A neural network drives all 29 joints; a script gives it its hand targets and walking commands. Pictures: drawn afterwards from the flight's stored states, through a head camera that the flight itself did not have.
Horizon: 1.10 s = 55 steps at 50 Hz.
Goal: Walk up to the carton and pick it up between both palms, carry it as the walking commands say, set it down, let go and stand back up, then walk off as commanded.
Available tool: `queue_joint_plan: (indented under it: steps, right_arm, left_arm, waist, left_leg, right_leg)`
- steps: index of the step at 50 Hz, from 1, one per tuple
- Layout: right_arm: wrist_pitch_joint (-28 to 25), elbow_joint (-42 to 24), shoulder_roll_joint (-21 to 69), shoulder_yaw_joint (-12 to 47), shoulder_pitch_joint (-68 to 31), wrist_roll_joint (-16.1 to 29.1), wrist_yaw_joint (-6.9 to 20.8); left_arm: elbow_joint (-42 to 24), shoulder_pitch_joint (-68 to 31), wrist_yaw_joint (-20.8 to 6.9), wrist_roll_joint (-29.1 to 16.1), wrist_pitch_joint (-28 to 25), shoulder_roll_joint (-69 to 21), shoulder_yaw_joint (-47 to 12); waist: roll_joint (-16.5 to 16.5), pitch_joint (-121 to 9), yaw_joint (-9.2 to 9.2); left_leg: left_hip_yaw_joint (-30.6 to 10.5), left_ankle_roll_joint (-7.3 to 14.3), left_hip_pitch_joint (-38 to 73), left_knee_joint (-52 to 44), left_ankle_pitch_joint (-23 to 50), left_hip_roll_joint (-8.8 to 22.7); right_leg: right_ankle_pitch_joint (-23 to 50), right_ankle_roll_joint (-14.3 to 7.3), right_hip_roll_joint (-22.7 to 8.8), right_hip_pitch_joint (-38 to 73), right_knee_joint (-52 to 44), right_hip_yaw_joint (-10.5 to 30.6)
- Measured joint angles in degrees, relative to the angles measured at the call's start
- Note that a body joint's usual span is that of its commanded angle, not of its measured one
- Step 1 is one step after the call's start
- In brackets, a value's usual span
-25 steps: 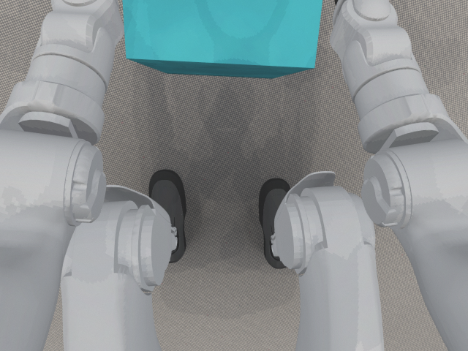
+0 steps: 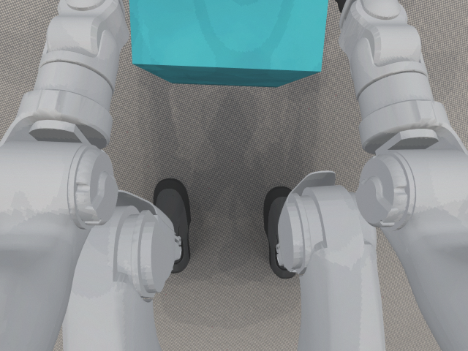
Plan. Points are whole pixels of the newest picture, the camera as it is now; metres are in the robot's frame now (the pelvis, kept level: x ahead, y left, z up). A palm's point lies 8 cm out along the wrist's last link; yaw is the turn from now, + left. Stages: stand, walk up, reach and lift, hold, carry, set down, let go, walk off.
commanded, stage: reach and lift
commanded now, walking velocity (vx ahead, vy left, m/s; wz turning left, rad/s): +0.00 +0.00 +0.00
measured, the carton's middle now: (228, 0) +0.56 -0.01 -0.23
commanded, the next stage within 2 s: none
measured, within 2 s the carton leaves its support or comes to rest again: leaves its support in 0.32 s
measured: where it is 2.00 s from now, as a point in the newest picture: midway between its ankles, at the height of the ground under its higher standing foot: (228, 243)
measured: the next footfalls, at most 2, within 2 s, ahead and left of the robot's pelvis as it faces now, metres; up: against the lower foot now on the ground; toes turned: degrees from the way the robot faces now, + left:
none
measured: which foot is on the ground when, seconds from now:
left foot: down 0.00-1.00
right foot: down 0.00-1.00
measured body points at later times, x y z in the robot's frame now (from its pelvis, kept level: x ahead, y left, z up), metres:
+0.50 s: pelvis +0.01 +0.00 +0.01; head +0.36 -0.01 +0.28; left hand +0.58 +0.12 -0.13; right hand +0.55 -0.17 -0.13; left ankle +0.13 +0.12 -0.32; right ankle +0.10 -0.12 -0.32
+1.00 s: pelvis +0.01 +0.00 +0.05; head +0.35 -0.01 +0.34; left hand +0.57 +0.12 -0.08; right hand +0.56 -0.17 -0.07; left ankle +0.13 +0.12 -0.32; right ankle +0.10 -0.12 -0.32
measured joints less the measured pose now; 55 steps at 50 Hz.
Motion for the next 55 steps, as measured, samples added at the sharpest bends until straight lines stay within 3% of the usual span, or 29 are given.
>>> queue_joint_plan:
  steps: [7, 13, 17, 21, 35, 55]
  right_arm:
    - [1.37, -1.74, 0.15, 0.31, 1.57, 0.22, 0.61]
    - [2.08, -3.14, 0.55, 1.44, 2.88, 1.60, -0.75]
    - [2.68, -5.59, 1.06, 2.06, 5.08, 3.12, -3.03]
    - [3.02, -7.69, 2.34, 1.94, 6.85, 3.80, -8.01]
    - [5.48, -10.03, 5.18, -4.29, 7.22, -2.97, -5.14]
    - [7.94, -17.26, 8.60, -8.24, 12.28, -6.38, -3.38]
  left_arm:
    - [-0.85, 0.96, -0.17, 0.49, 0.86, -0.39, 0.54]
    - [-1.73, 1.79, 0.84, -0.29, 1.60, -0.45, -0.87]
    - [-3.06, 2.80, 1.74, -0.43, 2.31, -1.24, -1.62]
    - [-5.23, 3.89, 2.95, 1.47, 3.27, -3.30, 0.14]
    - [-12.97, 8.36, 1.71, 8.93, 7.05, -6.85, 7.65]
    - [-20.53, 13.42, 0.91, 12.09, 9.95, -10.47, 10.32]
  waist:
    - [0.06, -1.50, 0.12]
    - [-0.22, -2.56, 0.07]
    - [-0.58, -3.83, 0.01]
    - [-0.99, -5.68, 0.66]
    - [-1.65, -11.57, 0.72]
    - [-1.59, -18.17, 0.64]
  left_leg:
    - [-0.43, -0.13, -0.61, 0.31, -0.65, -0.01]
    - [-0.70, -0.39, -0.78, 0.25, -1.01, -0.09]
    - [-1.05, -1.05, -0.50, 0.08, -1.59, -0.60]
    - [-1.51, -2.02, 0.00, -0.49, -1.85, -1.20]
    - [-1.63, -2.14, 1.56, -6.05, -0.50, -1.45]
    - [-1.53, -1.84, 3.05, -11.22, -1.04, -1.72]
  right_leg:
    - [-0.49, -0.13, 0.14, -0.50, 0.03, -0.38]
    - [-0.65, -0.15, 0.44, -0.76, -0.18, -0.44]
    - [-0.58, 0.13, 1.06, -0.87, -0.53, -0.16]
    - [-0.04, 0.52, 2.04, -1.02, -1.31, 0.30]
    - [1.71, 0.26, 2.12, -0.03, -6.69, 0.60]
    - [1.21, 0.50, 1.91, 1.65, -12.10, 1.07]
